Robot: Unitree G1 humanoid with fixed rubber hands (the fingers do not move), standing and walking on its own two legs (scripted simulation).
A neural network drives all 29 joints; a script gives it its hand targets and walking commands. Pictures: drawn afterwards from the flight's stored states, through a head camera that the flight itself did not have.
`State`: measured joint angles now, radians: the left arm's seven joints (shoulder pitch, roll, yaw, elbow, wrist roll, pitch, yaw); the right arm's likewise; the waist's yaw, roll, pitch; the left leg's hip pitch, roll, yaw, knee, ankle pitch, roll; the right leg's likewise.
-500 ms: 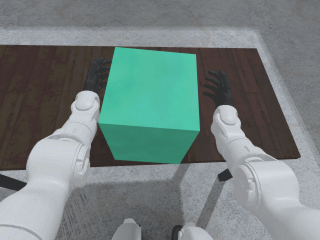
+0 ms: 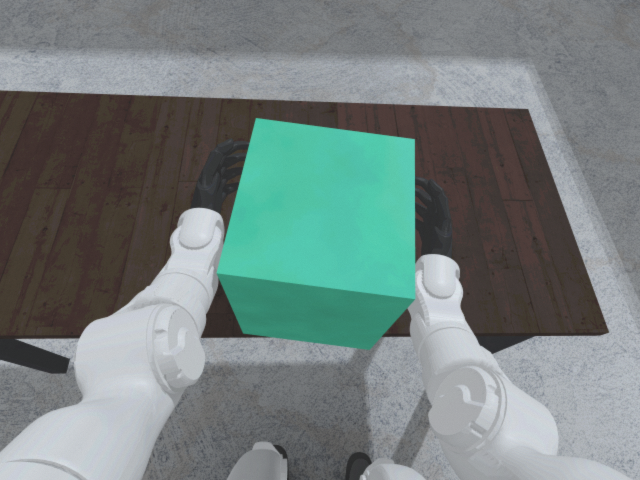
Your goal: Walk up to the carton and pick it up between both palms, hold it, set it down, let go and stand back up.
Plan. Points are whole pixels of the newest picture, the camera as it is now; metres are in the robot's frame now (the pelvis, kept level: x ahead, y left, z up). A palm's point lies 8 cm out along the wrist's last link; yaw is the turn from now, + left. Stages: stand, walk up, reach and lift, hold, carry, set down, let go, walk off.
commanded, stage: reach and lift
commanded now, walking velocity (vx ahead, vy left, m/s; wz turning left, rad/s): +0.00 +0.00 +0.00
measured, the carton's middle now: (319, 247) +0.41 +0.02 -0.05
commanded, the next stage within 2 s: none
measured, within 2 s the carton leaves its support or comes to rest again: neither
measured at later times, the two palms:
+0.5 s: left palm (210, 203) +0.43 +0.16 +0.01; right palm (434, 244) +0.39 -0.13 +0.00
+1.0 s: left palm (210, 203) +0.43 +0.16 +0.01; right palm (434, 245) +0.39 -0.13 +0.00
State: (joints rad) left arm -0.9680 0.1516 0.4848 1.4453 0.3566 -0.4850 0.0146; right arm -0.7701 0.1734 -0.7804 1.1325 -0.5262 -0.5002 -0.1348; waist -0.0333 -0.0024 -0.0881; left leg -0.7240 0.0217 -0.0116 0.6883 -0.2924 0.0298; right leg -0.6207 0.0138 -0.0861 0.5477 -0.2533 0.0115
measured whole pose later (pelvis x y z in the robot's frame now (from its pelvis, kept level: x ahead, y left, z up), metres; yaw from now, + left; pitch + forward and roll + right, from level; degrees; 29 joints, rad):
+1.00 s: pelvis +0.00 -0.01 +0.01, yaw +1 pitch +20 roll -4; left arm -0.93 0.12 0.53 1.34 0.43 -0.44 -0.01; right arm -0.74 0.19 -0.78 1.10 -0.53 -0.51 -0.15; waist -0.02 -0.02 -0.10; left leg -0.71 0.03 0.00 0.59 -0.24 0.03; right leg -0.60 0.02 -0.10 0.45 -0.20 0.00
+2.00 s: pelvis -0.01 -0.02 +0.01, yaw +0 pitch +22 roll -3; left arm -0.96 0.17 0.28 1.54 0.16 -0.56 0.04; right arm -0.71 0.12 -0.54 1.23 -0.35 -0.60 -0.22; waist -0.01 0.00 -0.16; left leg -0.75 0.04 0.01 0.58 -0.21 0.01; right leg -0.66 0.02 -0.10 0.47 -0.19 -0.02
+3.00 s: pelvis -0.02 -0.02 +0.03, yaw +1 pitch +4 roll -1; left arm -0.85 0.10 0.23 1.14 0.09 -0.07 0.11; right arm -0.70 0.06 -0.26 0.97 -0.05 -0.07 -0.17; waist -0.03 -0.01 -0.10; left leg -0.32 0.01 0.00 0.40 -0.15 0.01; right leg -0.24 0.01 -0.07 0.32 -0.14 -0.01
